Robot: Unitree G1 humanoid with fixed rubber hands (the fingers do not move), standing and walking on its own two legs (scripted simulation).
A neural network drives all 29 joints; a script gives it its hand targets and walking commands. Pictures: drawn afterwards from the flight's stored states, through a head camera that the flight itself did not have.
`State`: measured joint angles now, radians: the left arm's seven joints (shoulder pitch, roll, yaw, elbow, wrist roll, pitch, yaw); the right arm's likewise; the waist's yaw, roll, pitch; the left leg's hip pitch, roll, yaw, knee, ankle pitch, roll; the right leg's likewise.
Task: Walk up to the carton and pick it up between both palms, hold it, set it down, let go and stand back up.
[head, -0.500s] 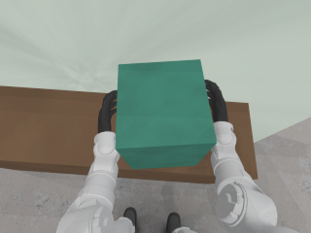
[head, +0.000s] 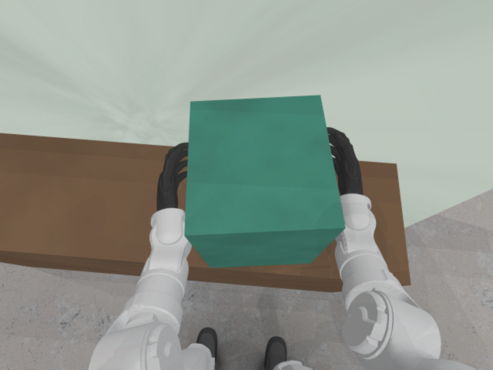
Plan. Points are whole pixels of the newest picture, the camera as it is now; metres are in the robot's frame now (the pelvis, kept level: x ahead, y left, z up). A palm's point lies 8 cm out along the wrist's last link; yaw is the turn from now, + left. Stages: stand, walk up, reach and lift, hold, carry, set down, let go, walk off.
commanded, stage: set down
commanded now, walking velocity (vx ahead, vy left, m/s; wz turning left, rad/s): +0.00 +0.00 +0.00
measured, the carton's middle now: (258, 192) +0.39 +0.02 -0.07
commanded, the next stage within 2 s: none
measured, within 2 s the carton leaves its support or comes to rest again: rests again in 0.02 s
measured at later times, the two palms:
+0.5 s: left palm (171, 196) +0.36 +0.16 -0.04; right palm (347, 183) +0.41 -0.12 -0.03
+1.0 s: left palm (172, 209) +0.35 +0.17 -0.08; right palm (341, 186) +0.42 -0.12 -0.06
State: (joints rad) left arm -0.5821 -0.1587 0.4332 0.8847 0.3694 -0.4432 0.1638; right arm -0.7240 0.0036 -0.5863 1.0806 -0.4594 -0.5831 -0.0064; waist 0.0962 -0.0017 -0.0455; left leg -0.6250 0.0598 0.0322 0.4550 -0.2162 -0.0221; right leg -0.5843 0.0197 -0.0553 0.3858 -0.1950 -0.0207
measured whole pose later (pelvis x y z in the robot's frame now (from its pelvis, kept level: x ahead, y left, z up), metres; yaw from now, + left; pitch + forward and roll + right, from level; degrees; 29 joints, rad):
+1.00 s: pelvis +0.00 -0.01 -0.01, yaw +0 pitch +31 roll -1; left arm -0.65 -0.10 0.44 1.13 0.22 -0.52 0.19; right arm -0.78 -0.11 -0.24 1.30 -0.13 -0.63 -0.05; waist 0.11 0.00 -0.17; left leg -0.81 0.07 0.03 0.46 -0.18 -0.04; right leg -0.78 0.03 -0.06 0.40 -0.17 -0.03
